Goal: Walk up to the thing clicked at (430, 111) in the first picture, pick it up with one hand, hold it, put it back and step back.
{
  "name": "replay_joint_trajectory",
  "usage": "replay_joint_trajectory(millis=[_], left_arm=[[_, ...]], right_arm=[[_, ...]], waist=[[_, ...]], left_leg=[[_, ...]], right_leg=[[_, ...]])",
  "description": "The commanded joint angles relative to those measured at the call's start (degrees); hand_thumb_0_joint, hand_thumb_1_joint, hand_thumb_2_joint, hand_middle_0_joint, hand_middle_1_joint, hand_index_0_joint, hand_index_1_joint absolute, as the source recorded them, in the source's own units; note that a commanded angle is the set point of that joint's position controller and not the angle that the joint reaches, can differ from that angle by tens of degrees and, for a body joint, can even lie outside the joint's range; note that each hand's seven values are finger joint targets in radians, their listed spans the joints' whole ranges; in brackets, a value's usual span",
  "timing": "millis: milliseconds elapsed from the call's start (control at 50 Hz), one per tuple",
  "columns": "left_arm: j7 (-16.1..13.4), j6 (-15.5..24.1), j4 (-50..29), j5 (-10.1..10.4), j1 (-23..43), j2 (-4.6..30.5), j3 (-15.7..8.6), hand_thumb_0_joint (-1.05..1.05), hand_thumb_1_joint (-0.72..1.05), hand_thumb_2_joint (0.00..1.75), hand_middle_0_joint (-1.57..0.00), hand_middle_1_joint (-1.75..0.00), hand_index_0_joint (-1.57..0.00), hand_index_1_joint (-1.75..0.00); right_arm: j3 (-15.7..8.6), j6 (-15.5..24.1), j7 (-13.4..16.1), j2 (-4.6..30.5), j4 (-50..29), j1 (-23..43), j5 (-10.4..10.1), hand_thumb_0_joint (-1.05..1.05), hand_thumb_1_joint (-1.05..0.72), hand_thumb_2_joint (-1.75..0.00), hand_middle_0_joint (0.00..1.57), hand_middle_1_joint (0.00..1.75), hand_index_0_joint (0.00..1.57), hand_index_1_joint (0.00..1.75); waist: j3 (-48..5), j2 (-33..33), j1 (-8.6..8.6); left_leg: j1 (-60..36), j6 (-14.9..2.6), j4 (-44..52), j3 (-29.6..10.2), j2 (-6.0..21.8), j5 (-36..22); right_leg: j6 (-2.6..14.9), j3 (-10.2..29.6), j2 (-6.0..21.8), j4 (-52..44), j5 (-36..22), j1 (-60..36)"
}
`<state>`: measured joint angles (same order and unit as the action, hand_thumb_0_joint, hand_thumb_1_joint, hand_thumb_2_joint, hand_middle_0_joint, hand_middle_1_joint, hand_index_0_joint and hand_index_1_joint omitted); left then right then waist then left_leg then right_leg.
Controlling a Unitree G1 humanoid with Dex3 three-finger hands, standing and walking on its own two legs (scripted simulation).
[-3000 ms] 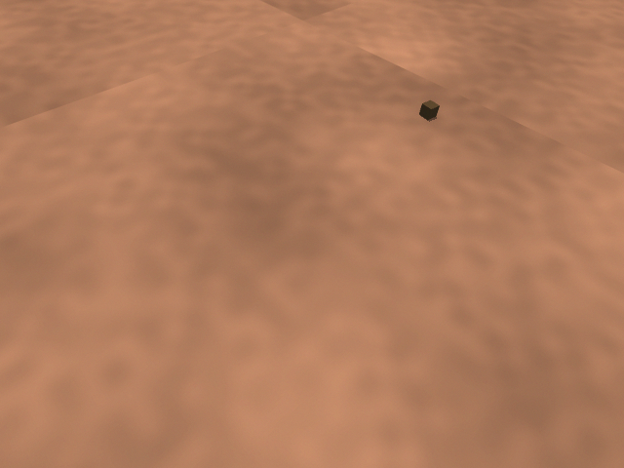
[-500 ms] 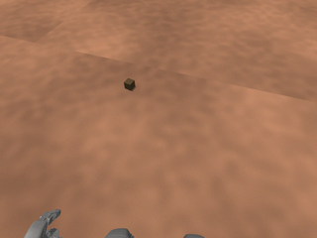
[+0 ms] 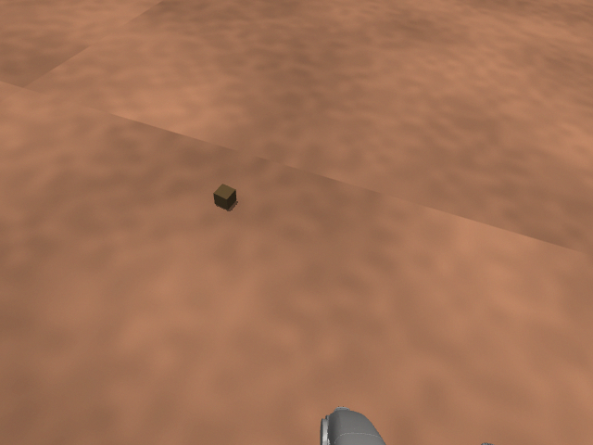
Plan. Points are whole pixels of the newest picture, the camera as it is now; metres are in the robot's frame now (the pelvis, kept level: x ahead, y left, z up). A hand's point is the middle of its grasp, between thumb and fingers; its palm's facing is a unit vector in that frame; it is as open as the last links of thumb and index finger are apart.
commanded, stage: walk up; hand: left
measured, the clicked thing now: (225, 196) +1.17 +0.26 -0.74
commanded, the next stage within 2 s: none
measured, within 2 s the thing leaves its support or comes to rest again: neither
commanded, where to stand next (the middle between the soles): +0.82 +0.02 m, yaw +2 degrees
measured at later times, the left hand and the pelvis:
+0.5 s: hand (142, 349) +0.26 +0.23 -0.12, palm faces +0.05 -0.92 -0.39, open 7.4 cm; pelvis +0.22 -0.04 +0.00, yaw +3 degrees
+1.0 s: hand (151, 249) +0.47 +0.27 -0.14, palm faces -0.02 -0.93 -0.36, open 7.4 cm; pelvis +0.42 +0.00 +0.00, yaw +2 degrees
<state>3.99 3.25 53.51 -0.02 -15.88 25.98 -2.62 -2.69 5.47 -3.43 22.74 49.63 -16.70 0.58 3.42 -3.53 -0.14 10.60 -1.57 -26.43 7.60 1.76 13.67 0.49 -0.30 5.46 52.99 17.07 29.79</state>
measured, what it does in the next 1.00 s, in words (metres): walks ahead: right foot, then left foot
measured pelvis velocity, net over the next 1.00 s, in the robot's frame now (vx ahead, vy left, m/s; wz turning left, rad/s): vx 0.42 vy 0.00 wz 0.04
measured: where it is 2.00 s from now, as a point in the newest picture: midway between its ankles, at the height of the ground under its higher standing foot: (274, 285)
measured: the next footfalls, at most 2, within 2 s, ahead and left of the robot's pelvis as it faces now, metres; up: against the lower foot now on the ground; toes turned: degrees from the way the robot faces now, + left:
right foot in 0.18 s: +0.27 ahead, -0.16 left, +0.00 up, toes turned -5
left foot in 0.64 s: +0.43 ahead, +0.12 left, +0.00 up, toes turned +9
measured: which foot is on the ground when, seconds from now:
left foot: down 0.00-0.22, up 0.24-0.62, down 0.64-1.00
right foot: up 0.00-0.16, down 0.18-0.66, up 0.68-1.00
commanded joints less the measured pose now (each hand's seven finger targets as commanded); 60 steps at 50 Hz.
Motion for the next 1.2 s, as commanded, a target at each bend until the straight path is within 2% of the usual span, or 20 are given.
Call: replay_joint_trajectory(millis=[0,100,160,180,200,240,320,520,600,620,640,660,760,860,1020,1040,1060,1080,1100,1180], left_arm=[[0.7,1.3,-5.3,-0.5,4.2,9.0,-3.1,0.00,0.90,0.90,-0.20,-0.30,-0.20,-0.30],[0.8,1.5,-4.2,-0.3,5.0,8.7,-4.0,0.00,0.90,0.90,-0.20,-0.30,-0.20,-0.30],[-0.7,2.7,-1.6,-0.6,-4.9,11.8,-5.7,0.00,0.90,0.90,-0.20,-0.30,-0.20,-0.30],[-1.5,3.3,-1.6,-1.1,-9.8,17.1,-7.1,0.00,0.90,0.90,-0.20,-0.30,-0.20,-0.30],[-1.8,3.1,-2.0,0.1,-10.2,20.1,-7.2,0.00,0.90,0.90,-0.20,-0.30,-0.20,-0.30],[-2.2,3.0,-4.4,0.9,-3.4,16.9,-6.1,0.00,0.90,0.90,-0.20,-0.30,-0.20,-0.30],[-2.3,3.4,-5.9,0.3,1.3,12.2,-4.5,0.00,0.90,0.90,-0.20,-0.30,-0.20,-0.30],[-1.8,3.4,-7.0,-0.4,-0.9,13.2,-5.1,0.00,0.90,0.90,-0.20,-0.30,-0.20,-0.30],[-1.9,2.6,-7.3,-0.7,0.9,12.5,-4.2,0.00,0.90,0.90,-0.20,-0.30,-0.20,-0.30],[-2.0,2.5,-7.1,-0.6,-2.1,9.6,-2.9,0.00,0.90,0.90,-0.20,-0.30,-0.20,-0.30],[-1.8,2.3,-8.1,0.3,-4.4,4.9,-1.7,0.00,0.90,0.90,-0.20,-0.30,-0.20,-0.30],[-2.8,1.9,-6.9,0.2,-3.1,10.0,-2.9,0.00,0.90,0.90,-0.20,-0.30,-0.20,-0.30],[-2.0,1.1,-3.1,0.3,-5.4,10.6,-2.8,0.00,0.90,0.90,-0.20,-0.30,-0.20,-0.30],[-0.5,0.6,-4.4,-0.8,-0.5,9.2,-3.1,0.00,0.90,0.90,-0.20,-0.30,-0.20,-0.30],[-0.8,2.3,-2.7,-0.9,-3.8,9.8,-4.3,0.00,0.90,0.90,-0.20,-0.30,-0.20,-0.30],[-1.6,2.9,-1.7,-1.0,-8.0,11.6,-5.2,0.00,0.90,0.90,-0.20,-0.30,-0.20,-0.30],[-2.5,3.5,-1.6,-1.2,-13.1,16.5,-6.6,0.00,0.90,0.90,-0.20,-0.30,-0.20,-0.30],[-2.6,3.3,-2.1,-0.3,-13.0,19.6,-6.7,0.00,0.90,0.90,-0.20,-0.30,-0.20,-0.30],[-2.7,3.1,-3.5,0.5,-10.0,18.4,-6.2,0.00,0.90,0.90,-0.20,-0.30,-0.20,-0.30],[-3.3,3.1,-5.8,0.4,-2.7,13.3,-4.4,0.00,0.90,0.90,-0.20,-0.30,-0.20,-0.30]], right_arm=[[-4.9,1.7,0.8,17.1,-3.8,-0.5,-0.6,0.00,-0.90,-0.90,0.20,0.30,0.20,0.30],[-5.0,0.9,0.9,16.7,-4.2,0.3,-0.6,0.00,-0.90,-0.90,0.20,0.30,0.20,0.30],[-3.3,0.4,1.2,12.5,-4.3,-2.4,-0.3,0.00,-0.90,-0.90,0.20,0.30,0.20,0.30],[-1.9,0.4,1.1,8.3,-5.5,-4.1,-0.4,0.00,-0.90,-0.90,0.20,0.30,0.20,0.30],[-3.0,0.0,1.5,12.5,-4.8,-3.2,-0.7,0.00,-0.90,-0.90,0.20,0.30,0.20,0.30],[-3.5,-0.6,1.9,14.7,-2.3,-1.7,-1.2,0.00,-0.90,-0.90,0.20,0.30,0.20,0.30],[-3.6,-1.6,0.5,12.9,0.7,-5.2,-0.4,0.00,-0.90,-0.90,0.20,0.30,0.20,0.30],[-4.1,-1.1,-1.8,11.0,-2.6,6.4,0.7,0.00,-0.90,-0.90,0.20,0.30,0.20,0.30],[-5.2,-0.4,-0.8,13.4,-0.2,-1.9,0.8,0.00,-0.90,-0.90,0.20,0.30,0.20,0.30],[-6.1,0.1,0.0,16.1,1.4,-7.6,1.0,0.00,-0.90,-0.90,0.20,0.30,0.20,0.30],[-7.7,0.4,0.8,22.0,0.3,-10.7,1.6,0.00,-0.90,-0.90,0.20,0.30,0.20,0.30],[-7.9,0.4,0.9,23.2,-1.3,-9.5,-0.3,0.00,-0.90,-0.90,0.20,0.30,0.20,0.30],[-4.7,0.4,1.7,15.9,-2.9,-1.1,-0.7,0.00,-0.90,-0.90,0.20,0.30,0.20,0.30],[-5.2,0.5,1.3,17.3,-4.2,-1.2,-0.1,0.00,-0.90,-0.90,0.20,0.30,0.20,0.30],[-4.1,-0.6,0.9,15.0,-5.7,1.5,-0.1,0.00,-0.90,-0.90,0.20,0.30,0.20,0.30],[-3.0,-0.6,1.0,12.3,-5.7,-0.8,-0.1,0.00,-0.90,-0.90,0.20,0.30,0.20,0.30],[-1.6,-0.5,1.1,8.0,-6.9,-2.7,-0.3,0.00,-0.90,-0.90,0.20,0.30,0.20,0.30],[-2.6,-0.8,1.5,11.9,-6.7,-0.1,-0.4,0.00,-0.90,-0.90,0.20,0.30,0.20,0.30],[-3.3,-1.4,2.2,14.6,-5.7,1.7,0.0,0.00,-0.90,-0.90,0.20,0.30,0.20,0.30],[-3.5,-2.2,1.1,12.8,-2.2,-2.1,-0.7,0.00,-0.90,-0.90,0.20,0.30,0.20,0.30]], waist=[[0.9,11.2,-1.13],[-0.9,9.3,0.36],[-6.5,-1.5,5.63],[-8.9,-15.1,7.05],[-7.5,-13.8,7.52],[-2.5,-2.2,4.71],[-1.5,-5.8,0.82],[0.5,-1.9,3.37],[-3.1,3.5,-2.62],[-6.9,11.9,-4.80],[-8.8,25.1,-5.38],[-8.4,17.0,-5.56],[-1.3,11.4,-0.19],[1.0,12.2,-1.48],[-2.6,5.9,2.88],[-5.8,-0.7,4.97],[-8.6,-14.4,6.46],[-5.9,-13.2,6.93],[-2.7,-5.2,5.76],[-0.8,-5.7,1.01]], left_leg=[[0.0,-11.40,14.5,-11.7,14.3,1.3],[3.3,-8.52,8.1,-8.5,12.7,-0.2],[8.7,-4.94,-16.7,-3.4,6.7,-7.1],[18.9,-2.30,-34.0,-0.5,0.3,7.8],[28.2,-1.17,-41.3,-5.5,-3.1,16.8],[26.9,-1.32,-43.3,-13.6,1.6,9.7],[20.4,0.12,-33.2,-10.8,3.4,2.6],[14.8,1.07,-7.3,-4.9,3.7,-6.2],[-2.9,-0.93,-3.9,-3.0,1.3,-1.9],[-12.4,-3.33,0.1,-8.0,2.9,5.6],[-21.3,-9.28,7.1,-34.4,17.9,13.3],[-16.9,-14.52,12.8,-46.2,24.1,15.8],[-1.0,-10.45,11.1,-18.3,14.9,-0.8],[1.3,-12.79,13.6,-15.2,14.8,5.7],[7.8,-7.49,-1.7,-8.1,10.0,2.9],[11.4,-5.70,-13.9,-4.9,6.8,-2.1],[19.4,-2.59,-32.0,-1.5,1.4,6.5],[29.7,-1.02,-38.2,-4.6,-3.3,17.4],[30.1,-0.57,-41.0,-10.0,0.9,16.2],[22.4,-0.16,-32.7,-11.1,3.4,6.9]], right_leg=[[-0.46,-0.3,2.4,-11.2,-7.0,0.6],[0.74,-4.1,-1.3,-18.3,-11.2,-12.6],[2.97,-1.4,-1.9,-24.3,-2.4,-30.6],[6.30,18.5,11.9,-31.8,9.1,-36.5],[12.01,38.9,20.6,-40.8,13.9,-37.2],[12.20,27.9,17.5,-39.3,8.0,-28.9],[10.65,9.3,9.5,-40.0,-2.6,-19.7],[10.55,1.9,9.2,-38.6,5.0,-18.5],[8.18,-1.3,7.8,-24.1,-5.6,-12.4],[6.11,-5.5,3.5,-7.9,-10.7,-7.6],[1.93,-7.3,-4.5,9.7,4.8,8.2],[2.55,-1.0,-4.9,14.4,14.0,10.2],[1.08,3.1,1.5,7.4,2.5,2.8],[-0.68,-0.1,2.0,-4.9,-0.7,1.9],[0.86,-5.0,-3.5,-22.3,-6.8,-20.9],[2.30,-1.9,-2.8,-25.4,-1.7,-29.6],[6.20,18.9,11.0,-32.4,6.2,-35.1],[13.92,38.1,19.4,-38.9,4.8,-36.5],[16.14,36.3,21.0,-37.5,1.6,-31.1],[11.54,12.6,10.8,-36.9,-6.5,-21.0]])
